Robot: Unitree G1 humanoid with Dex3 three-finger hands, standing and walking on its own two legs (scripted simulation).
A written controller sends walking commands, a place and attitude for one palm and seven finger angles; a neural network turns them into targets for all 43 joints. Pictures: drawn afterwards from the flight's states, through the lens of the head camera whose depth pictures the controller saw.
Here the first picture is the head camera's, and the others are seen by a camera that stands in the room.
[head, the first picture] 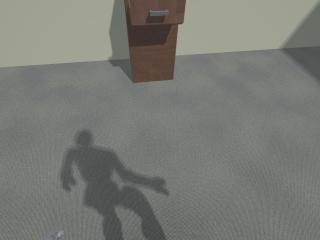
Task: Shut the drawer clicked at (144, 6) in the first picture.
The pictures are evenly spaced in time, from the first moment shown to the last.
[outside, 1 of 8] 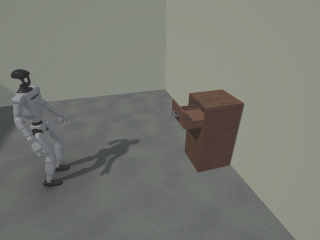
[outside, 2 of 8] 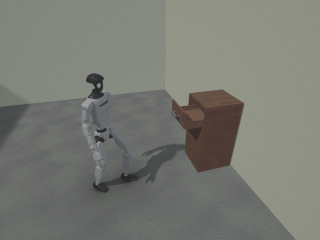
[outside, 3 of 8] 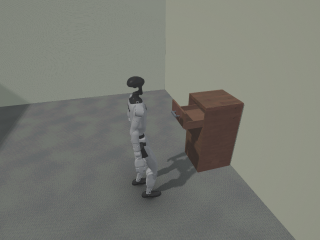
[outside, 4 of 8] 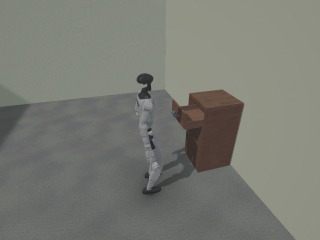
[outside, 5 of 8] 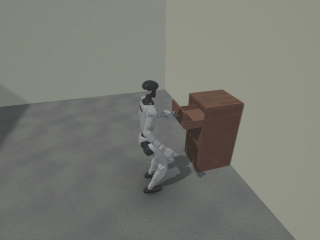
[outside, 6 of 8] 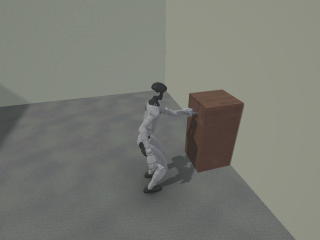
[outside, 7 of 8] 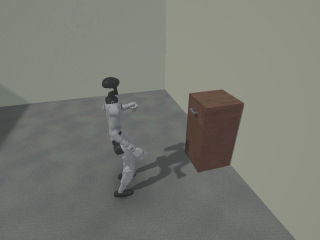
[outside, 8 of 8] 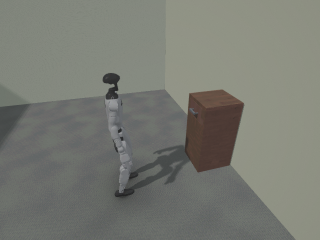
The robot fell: no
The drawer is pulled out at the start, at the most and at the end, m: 0.22 0.22 0.00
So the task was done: yes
